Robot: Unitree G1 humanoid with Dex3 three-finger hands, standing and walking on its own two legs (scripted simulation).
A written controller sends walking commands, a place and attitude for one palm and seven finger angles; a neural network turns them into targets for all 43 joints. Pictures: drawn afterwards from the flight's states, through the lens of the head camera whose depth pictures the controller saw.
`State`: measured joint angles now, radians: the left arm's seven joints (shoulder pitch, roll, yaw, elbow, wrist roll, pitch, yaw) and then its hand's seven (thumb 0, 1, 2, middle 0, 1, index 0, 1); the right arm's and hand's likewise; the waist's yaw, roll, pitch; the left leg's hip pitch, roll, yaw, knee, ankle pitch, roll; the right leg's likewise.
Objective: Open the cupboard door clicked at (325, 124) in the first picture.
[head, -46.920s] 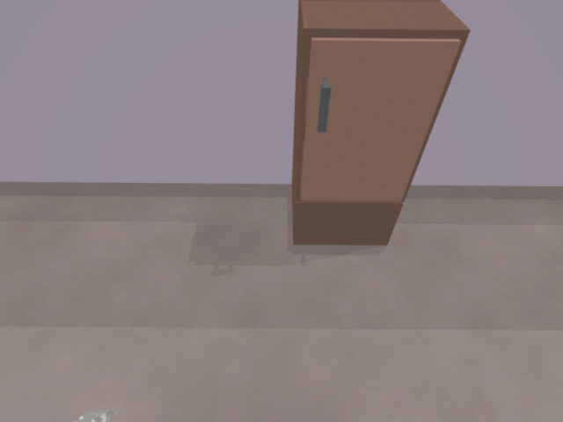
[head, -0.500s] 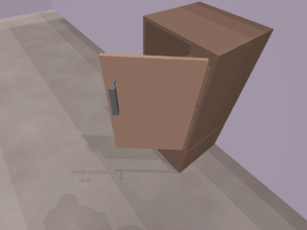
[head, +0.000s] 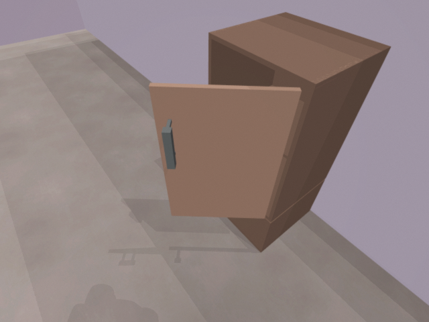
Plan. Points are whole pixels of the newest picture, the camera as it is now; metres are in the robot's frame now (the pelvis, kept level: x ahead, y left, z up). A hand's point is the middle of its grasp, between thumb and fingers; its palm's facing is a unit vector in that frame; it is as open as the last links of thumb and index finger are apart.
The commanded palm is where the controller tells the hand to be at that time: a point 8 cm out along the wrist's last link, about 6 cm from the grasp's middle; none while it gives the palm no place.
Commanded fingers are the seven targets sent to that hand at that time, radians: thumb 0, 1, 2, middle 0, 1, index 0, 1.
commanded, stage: look again from close up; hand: left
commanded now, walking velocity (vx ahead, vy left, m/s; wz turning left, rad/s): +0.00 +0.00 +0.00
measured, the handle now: (170, 144) +0.59 +0.16 -0.03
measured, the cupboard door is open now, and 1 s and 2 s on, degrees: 50 50 50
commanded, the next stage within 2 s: raise the hand with hooked fingers in 0.22 s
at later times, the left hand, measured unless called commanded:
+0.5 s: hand (122, 285) +0.20 +0.19 -0.03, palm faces +0.26 -0.96 -0.13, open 7.5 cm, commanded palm +0.14 +0.25 -0.06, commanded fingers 0.00 0.67 0.80 -0.22 -0.45 -0.22 -0.45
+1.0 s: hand (122, 279) +0.22 +0.20 -0.05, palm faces +0.02 -1.00 -0.07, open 10.1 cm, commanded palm +0.19 +0.25 -0.04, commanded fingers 0.00 0.08 0.55 -0.26 -0.82 -0.26 -0.82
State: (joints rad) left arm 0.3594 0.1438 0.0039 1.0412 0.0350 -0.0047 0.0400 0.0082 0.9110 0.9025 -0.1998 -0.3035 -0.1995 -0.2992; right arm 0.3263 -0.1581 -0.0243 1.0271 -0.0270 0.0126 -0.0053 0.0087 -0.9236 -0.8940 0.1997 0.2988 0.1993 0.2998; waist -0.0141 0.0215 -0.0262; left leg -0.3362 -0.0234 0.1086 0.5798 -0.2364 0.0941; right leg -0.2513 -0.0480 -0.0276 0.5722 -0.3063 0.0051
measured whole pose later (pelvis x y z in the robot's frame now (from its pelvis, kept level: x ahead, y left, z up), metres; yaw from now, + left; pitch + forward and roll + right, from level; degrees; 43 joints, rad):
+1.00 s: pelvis +0.02 -0.06 -0.09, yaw +3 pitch +17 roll -3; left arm 0.28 0.33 0.36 0.22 -0.39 -0.44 -0.55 0.01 0.31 0.65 -0.24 -0.69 -0.24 -0.68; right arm 0.17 -0.23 0.00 0.61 0.03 -0.24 -0.06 0.01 -0.91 -0.89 0.20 0.30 0.20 0.30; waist 0.03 0.03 -0.14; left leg -1.01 0.04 -0.03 1.23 -0.51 0.00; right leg -0.90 0.04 -0.15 1.18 -0.59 -0.07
